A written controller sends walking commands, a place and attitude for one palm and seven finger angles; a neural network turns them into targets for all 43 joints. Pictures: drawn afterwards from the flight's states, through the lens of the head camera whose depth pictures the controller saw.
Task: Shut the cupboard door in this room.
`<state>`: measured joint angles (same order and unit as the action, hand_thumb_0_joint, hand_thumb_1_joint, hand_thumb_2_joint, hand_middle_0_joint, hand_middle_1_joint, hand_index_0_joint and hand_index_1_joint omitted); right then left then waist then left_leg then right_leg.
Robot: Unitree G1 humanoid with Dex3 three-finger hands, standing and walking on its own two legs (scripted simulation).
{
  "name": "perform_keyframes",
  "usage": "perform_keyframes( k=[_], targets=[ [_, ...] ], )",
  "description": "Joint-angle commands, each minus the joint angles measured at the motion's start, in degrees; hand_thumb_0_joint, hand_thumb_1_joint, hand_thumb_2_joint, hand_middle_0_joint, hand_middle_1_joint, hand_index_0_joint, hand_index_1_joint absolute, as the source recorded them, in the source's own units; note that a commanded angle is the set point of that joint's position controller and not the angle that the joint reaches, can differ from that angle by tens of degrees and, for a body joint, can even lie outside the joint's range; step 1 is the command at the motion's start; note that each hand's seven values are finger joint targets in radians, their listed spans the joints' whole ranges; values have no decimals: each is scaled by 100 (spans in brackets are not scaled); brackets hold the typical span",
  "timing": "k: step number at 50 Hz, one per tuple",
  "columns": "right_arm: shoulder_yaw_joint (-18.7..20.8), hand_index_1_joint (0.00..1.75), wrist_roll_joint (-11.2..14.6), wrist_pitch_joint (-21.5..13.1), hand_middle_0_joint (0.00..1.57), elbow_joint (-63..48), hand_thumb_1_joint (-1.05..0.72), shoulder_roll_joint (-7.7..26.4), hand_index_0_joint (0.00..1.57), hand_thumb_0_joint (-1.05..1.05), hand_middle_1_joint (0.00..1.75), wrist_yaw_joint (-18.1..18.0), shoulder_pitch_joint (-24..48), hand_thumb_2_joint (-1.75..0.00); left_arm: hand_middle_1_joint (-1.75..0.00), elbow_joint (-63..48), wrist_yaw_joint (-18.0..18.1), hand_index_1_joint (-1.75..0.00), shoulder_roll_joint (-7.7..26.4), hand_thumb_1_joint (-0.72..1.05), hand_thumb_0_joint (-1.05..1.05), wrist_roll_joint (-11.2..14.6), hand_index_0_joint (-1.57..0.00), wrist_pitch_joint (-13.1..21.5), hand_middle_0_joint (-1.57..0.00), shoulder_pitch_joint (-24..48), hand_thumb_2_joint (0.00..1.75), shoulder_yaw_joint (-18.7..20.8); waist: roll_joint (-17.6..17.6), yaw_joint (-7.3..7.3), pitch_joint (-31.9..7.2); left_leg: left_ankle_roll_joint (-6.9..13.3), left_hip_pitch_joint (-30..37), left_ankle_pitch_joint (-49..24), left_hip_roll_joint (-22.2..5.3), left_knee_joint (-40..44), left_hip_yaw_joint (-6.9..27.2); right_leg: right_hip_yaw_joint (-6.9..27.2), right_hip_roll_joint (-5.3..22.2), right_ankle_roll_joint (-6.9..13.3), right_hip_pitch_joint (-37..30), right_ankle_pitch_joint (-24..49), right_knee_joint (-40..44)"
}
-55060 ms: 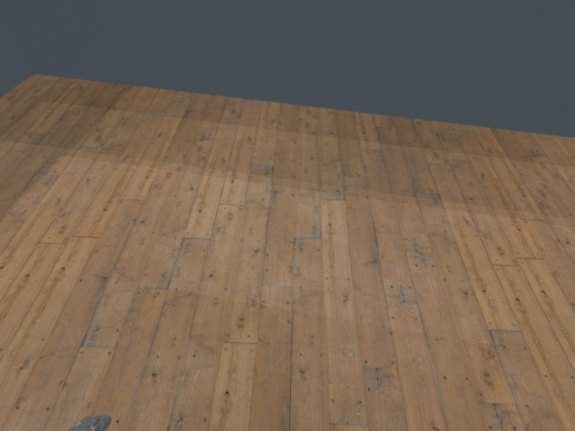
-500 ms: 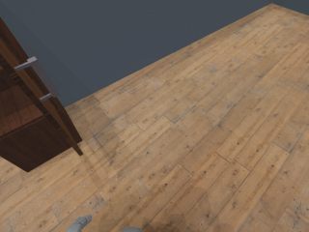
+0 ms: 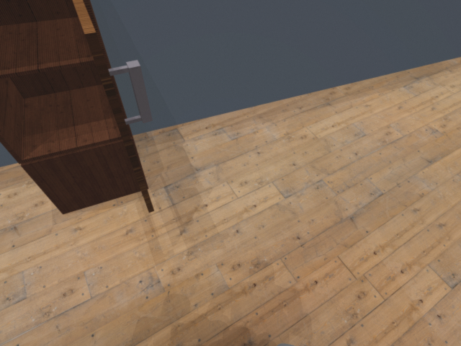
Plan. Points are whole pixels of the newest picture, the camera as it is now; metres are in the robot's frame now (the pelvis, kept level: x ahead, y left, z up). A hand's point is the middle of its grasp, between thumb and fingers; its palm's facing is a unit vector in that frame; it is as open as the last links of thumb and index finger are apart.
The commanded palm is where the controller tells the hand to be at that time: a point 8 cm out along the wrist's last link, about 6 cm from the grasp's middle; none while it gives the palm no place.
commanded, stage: turn or walk to find it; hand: left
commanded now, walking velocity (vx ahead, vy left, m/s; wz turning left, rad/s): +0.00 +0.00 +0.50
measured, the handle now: (131, 96) +0.59 +0.28 +0.06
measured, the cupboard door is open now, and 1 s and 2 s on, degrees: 93 93 93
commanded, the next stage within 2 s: stand and wait in 0.34 s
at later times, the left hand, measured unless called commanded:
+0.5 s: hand out of the picture +0.02 +0.15 -0.16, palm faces +0.25 -0.93 -0.26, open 7.4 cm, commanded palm none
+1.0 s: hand out of the picture -0.02 +0.14 -0.18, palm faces +0.32 -0.93 -0.20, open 7.4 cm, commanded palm none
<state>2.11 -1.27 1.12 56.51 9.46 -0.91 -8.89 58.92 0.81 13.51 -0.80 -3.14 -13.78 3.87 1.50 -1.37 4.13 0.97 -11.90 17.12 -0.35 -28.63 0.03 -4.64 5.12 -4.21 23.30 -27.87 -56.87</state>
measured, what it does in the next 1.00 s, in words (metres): steps on the spot, turning left: right foot, then left foot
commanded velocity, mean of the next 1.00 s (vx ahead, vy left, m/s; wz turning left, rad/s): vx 0.03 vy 0.00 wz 0.20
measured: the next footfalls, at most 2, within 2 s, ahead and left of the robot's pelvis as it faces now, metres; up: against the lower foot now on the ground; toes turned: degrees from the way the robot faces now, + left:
right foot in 0.22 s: +0.06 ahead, -0.14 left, +0.00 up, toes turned +1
left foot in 0.60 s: -0.02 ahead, +0.09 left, +0.00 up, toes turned +21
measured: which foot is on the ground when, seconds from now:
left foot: down 0.00-0.22, up 0.24-0.58, down 0.60-1.00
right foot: up 0.00-0.20, down 0.22-0.62, up 0.64-0.86, down 0.88-1.00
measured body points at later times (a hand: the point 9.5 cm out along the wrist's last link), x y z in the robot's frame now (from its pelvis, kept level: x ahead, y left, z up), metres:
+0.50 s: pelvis +0.00 -0.05 +0.00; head +0.05 -0.06 +0.45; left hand +0.01 +0.20 -0.14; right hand +0.12 -0.28 -0.16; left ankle -0.06 +0.09 -0.68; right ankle +0.02 -0.14 -0.74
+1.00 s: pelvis +0.02 -0.02 +0.00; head +0.04 -0.03 +0.44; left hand -0.04 +0.19 -0.16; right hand +0.14 -0.24 -0.16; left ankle -0.06 +0.08 -0.74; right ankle +0.04 -0.15 -0.74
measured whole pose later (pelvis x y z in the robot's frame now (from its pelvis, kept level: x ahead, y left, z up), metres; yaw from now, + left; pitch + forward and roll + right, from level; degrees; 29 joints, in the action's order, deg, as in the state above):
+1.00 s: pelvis +0.02 -0.02 +0.00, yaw +17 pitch -1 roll +0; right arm 2.2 -1.1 0.8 61.1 10.6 -1.3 -11.8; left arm 63.2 0.9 8.2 -1.3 0.1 -15.9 0.8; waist -1.6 -0.2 1.4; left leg -0.5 -9.5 21.1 -1.6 -31.0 -2.3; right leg -6.8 3.9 -1.0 11.3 -18.5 -30.5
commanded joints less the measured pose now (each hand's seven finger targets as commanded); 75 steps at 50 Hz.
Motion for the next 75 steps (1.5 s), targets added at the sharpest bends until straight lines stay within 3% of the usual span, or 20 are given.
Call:
perform_keyframes(
  k=[1,7,9,10,11,12,17,24,28,29,31,32,41,44,48,51,55,58,61,75],
  targets=[
    [330,30,7,-90,20,-263,-90,1192,20,0,30,-66,-357,-90,-30,-611,-29,-30,279,90,0,42,-20,178,-20,319,90,77,-1127,235,-427,799,724,-3443,-1315,784,1141,144,13,-108,592,136,89],
    [420,30,-14,-18,20,-469,-90,1267,20,0,30,-10,-169,-90,-30,-787,-22,-30,268,90,0,62,-20,236,-20,256,90,70,-1235,175,-505,719,76,-3086,-1117,452,1563,-49,-321,-60,-454,490,1734],
    [432,30,20,-2,20,-556,-90,1221,20,0,30,10,-9,-90,-30,-725,-9,-30,372,90,0,55,-20,312,-20,-151,90,98,-1046,-63,-673,443,-326,-2547,-860,-36,1504,-88,-282,-24,-1329,1523,2984],
    [410,30,66,-16,20,-605,-90,1001,20,0,30,45,-95,-90,-30,-710,23,-30,644,90,0,12,-20,381,-20,-375,90,151,-350,-149,-838,138,-986,-1535,-486,-685,1245,452,309,127,-2151,2070,3574],
    [344,30,90,-27,20,-775,-90,618,20,0,30,87,-128,-90,-30,-727,75,-30,1185,90,0,-81,-20,419,-20,-526,90,256,1299,-200,-838,-270,-2025,954,359,-2015,290,1919,1875,744,-2627,2942,3794],
    [404,30,54,70,20,-807,-90,830,20,0,30,60,-86,-90,-30,-804,92,-30,1209,90,0,-27,-20,398,-20,-521,90,256,1122,-230,-723,-275,-1917,1808,230,-3162,480,2125,2478,1238,-1860,3063,3971],
    [396,30,21,184,20,-490,-90,711,20,0,30,211,-272,-90,-30,-1127,113,-30,657,90,0,-68,-20,401,-20,478,90,169,851,202,-212,-423,-1784,647,-167,-4096,264,480,1494,975,-1021,2425,3876],
    [179,30,66,71,20,-472,-90,446,20,0,30,165,163,-90,-30,-694,80,-30,854,90,0,-91,-20,420,-20,-359,90,180,942,-192,-451,-412,-1182,911,-61,-1802,-256,309,1424,1166,-1750,3804,3593],
    [111,30,62,-71,20,-216,-90,399,20,0,30,110,-368,-90,-30,-480,98,-30,784,90,0,-26,-20,395,-20,-273,90,153,715,63,-782,-345,-85,-169,-33,86,-462,81,1195,888,-1703,3614,3041],
    [131,30,62,-125,20,-121,-90,551,20,0,30,107,-518,-90,-30,-442,100,-30,653,90,0,23,-20,368,-20,-270,90,115,308,143,-842,-270,611,-885,-219,733,-290,-20,1003,654,-1269,3161,2682],
    [229,30,23,-160,20,-117,-90,1210,20,0,30,54,-678,-90,-30,-506,73,-30,109,90,0,64,-20,316,-20,-396,90,-50,-1599,167,-902,614,1275,-3337,-1945,834,1469,-376,148,127,-41,-10,1659],
    [231,30,17,-160,20,-29,-90,1185,20,0,30,-49,-591,-90,-30,-436,86,-30,71,90,0,64,-20,273,-20,-182,90,-123,-1887,256,-712,937,1051,-3522,-2019,1065,1564,-68,120,52,49,-637,1112],
    [142,30,41,-194,20,242,-90,749,20,0,30,-127,-247,-90,-30,245,34,-30,-70,90,0,7,-20,316,-20,-524,90,-212,-865,17,-333,460,638,-2960,-1130,652,339,-50,-27,106,-931,1130,2720],
    [75,30,113,-201,20,262,-90,426,20,0,30,-69,-416,-90,-30,345,87,-30,272,90,0,-13,-20,426,-20,-546,90,-235,-42,140,-286,-67,137,-1195,-499,432,56,592,565,355,-1470,2934,3453],
    [72,30,-1,-91,20,251,-90,343,20,0,30,-5,-548,-90,-30,249,40,-30,548,90,0,-45,-20,381,-20,-530,90,-41,1222,11,276,-140,-424,669,-51,-450,-370,1189,1042,767,-956,-320,4390],
    [3,30,-1,-178,20,305,-90,229,20,0,30,-5,-693,-90,-30,185,47,-30,338,90,0,-10,-20,390,-20,-387,90,-43,527,132,266,-121,-71,1,-220,18,-242,850,900,808,-779,900,3969],
    [31,30,37,-319,20,611,-90,539,20,0,30,-110,-1139,-90,-30,112,63,-30,-80,90,0,46,-20,409,-20,-274,90,-172,-1193,135,-249,297,708,-2919,-1021,706,629,-266,33,268,-958,1939,2553],
    [16,30,61,-304,20,651,-90,463,20,0,30,-177,-1147,-90,-30,305,99,-30,-41,90,0,59,-20,426,-20,-564,90,-203,-742,39,-414,127,767,-3948,-806,196,186,-137,177,368,-1479,2898,2830],
    [7,30,67,-269,20,685,-90,340,20,0,30,-190,-1221,-90,-30,375,152,-30,71,90,0,72,-20,439,-20,-639,90,-180,-262,66,-402,-99,522,-3313,-612,122,-63,-2,375,485,-1827,4125,2822],
    [-29,30,63,-248,20,853,-90,195,20,0,30,-188,-1287,-90,-30,322,190,-30,-9,90,0,66,-20,420,-20,-534,90,-239,-56,100,-101,-87,564,-2604,-612,610,-61,85,333,468,-1785,3766,3230]
  ],
)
